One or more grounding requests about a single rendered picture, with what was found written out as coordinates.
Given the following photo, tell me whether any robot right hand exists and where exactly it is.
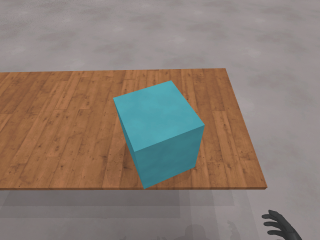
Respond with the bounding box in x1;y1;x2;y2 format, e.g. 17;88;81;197
261;210;302;240

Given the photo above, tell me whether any table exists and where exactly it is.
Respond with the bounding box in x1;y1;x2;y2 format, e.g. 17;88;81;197
0;68;268;191

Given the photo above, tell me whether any carton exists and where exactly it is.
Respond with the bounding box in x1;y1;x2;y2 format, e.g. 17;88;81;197
113;80;205;189

